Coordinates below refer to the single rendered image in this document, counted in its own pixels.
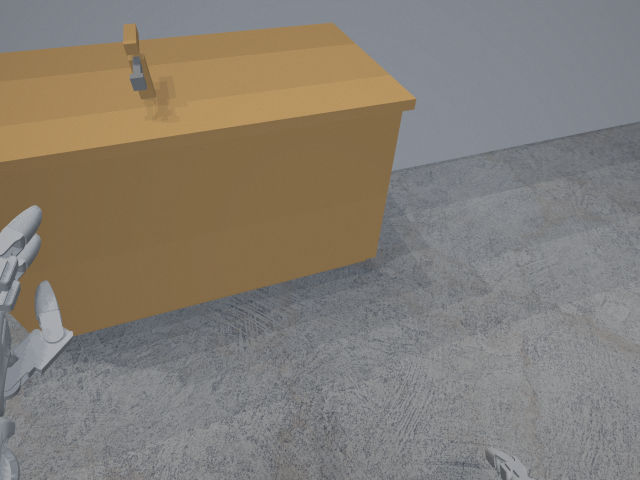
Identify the right robot hand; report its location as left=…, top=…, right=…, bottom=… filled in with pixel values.
left=485, top=447, right=535, bottom=480

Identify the counter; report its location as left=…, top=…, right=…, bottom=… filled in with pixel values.
left=0, top=23, right=416, bottom=336

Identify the left robot forearm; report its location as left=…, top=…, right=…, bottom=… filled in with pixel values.
left=0, top=417, right=20, bottom=480

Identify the left robot hand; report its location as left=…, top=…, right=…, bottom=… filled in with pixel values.
left=0, top=205, right=73, bottom=417

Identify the tap lever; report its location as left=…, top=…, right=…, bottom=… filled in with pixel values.
left=130, top=56, right=147, bottom=91

